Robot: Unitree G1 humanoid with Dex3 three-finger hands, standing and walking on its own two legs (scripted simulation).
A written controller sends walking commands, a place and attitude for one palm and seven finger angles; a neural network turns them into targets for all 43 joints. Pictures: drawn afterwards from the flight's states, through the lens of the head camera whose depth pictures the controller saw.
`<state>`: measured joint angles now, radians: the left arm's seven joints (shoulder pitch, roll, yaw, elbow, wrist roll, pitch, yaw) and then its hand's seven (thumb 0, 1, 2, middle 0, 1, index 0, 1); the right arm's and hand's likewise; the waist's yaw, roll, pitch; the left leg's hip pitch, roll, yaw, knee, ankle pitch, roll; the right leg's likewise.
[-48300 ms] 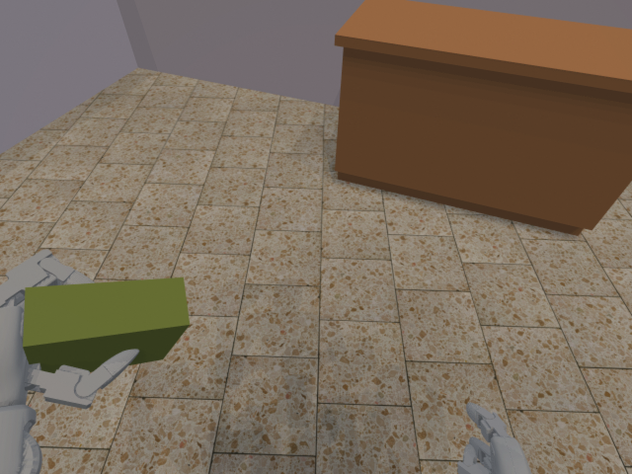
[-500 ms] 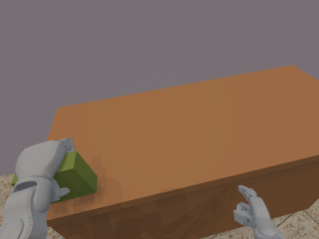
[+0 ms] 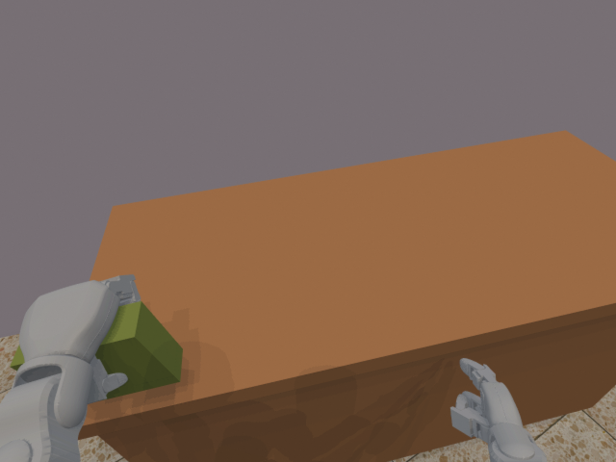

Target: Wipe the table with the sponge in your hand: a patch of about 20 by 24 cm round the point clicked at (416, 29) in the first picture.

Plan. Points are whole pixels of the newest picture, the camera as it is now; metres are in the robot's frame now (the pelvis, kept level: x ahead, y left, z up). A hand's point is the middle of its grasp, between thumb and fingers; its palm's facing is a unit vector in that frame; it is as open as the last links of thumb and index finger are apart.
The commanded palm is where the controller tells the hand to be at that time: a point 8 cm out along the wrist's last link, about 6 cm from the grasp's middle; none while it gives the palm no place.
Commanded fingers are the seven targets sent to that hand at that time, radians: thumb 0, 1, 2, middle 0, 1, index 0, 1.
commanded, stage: bring the sponge back beside the body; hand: left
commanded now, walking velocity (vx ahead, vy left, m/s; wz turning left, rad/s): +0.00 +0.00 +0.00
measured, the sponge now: (116, 363) +0.18 +0.29 +0.06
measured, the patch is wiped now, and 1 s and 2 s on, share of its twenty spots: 1.00 1.00 1.00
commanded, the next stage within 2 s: step back with the hand held close in 0.10 s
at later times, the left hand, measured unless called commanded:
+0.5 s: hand (121, 305) +0.20 +0.25 +0.16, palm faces +0.33 -0.87 -0.37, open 9.1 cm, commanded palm +0.15 +0.30 +0.18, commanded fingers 0.00 0.10 1.30 -1.20 -1.60 -1.20 -1.60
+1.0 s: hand (76, 344) +0.16 +0.27 +0.16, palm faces +0.39 -0.84 -0.37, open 9.1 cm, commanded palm +0.11 +0.31 +0.18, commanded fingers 0.00 0.10 1.30 -1.20 -1.60 -1.20 -1.60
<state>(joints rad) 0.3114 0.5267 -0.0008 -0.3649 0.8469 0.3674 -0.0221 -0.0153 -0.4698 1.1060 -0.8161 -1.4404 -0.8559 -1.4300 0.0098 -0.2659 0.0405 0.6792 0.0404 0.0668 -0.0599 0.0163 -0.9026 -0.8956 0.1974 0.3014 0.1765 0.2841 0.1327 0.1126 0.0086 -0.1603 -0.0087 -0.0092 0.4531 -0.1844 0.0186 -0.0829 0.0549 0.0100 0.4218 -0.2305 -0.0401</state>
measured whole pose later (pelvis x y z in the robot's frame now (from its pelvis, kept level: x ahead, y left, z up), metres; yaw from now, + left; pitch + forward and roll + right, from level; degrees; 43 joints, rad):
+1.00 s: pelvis -0.04 +0.03 -0.03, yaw +2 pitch +1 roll -3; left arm 0.48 0.41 0.34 -0.59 -0.06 -0.13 0.13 -0.02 -0.47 1.10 -0.82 -1.44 -0.86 -1.43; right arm 0.20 -0.24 0.02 0.55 0.01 -0.04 -0.08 0.02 -0.90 -0.90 0.20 0.30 0.21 0.30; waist 0.00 0.01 -0.03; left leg -0.52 -0.02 -0.02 0.74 -0.23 0.05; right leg -0.42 0.04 -0.03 0.68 -0.29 0.00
